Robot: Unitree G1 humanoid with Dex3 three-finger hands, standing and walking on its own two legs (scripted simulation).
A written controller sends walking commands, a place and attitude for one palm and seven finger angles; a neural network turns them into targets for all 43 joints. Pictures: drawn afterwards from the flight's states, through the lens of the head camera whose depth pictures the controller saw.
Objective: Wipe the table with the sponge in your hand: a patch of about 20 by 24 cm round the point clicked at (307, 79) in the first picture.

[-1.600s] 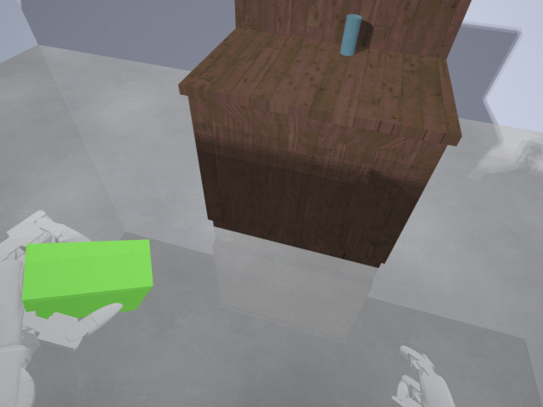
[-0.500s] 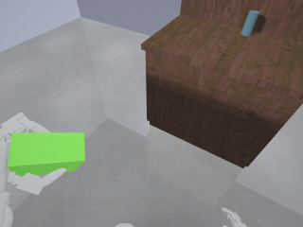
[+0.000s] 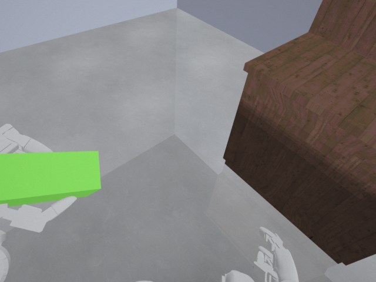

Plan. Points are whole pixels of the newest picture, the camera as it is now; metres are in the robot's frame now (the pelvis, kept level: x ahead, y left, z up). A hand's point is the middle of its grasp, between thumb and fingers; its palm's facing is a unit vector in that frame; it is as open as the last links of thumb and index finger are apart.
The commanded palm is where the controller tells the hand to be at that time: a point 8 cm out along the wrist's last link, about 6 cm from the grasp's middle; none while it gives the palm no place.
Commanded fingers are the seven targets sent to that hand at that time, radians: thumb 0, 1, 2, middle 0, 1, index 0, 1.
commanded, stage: walk to a spot facing it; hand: left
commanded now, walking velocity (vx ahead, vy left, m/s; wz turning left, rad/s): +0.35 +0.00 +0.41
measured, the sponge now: (64, 178) +0.22 +0.21 +0.18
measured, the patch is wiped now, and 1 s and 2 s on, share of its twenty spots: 0.00 0.00 0.00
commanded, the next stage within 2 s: none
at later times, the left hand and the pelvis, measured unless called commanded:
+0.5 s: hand (38, 155) +0.25 +0.26 +0.18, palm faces +0.61 -0.69 -0.39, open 9.7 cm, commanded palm +0.19 +0.29 +0.19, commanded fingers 0.00 0.10 1.30 -1.20 -1.60 -1.20 -1.60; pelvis +0.09 -0.02 -0.02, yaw +13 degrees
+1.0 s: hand (55, 145) +0.28 +0.25 +0.18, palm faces +0.72 -0.53 -0.45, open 9.7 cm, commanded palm +0.20 +0.26 +0.19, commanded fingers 0.00 0.10 1.30 -1.20 -1.60 -1.20 -1.60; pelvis +0.20 -0.06 +0.01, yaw +29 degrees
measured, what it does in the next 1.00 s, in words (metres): walks ahead, turning left: right foot, then left foot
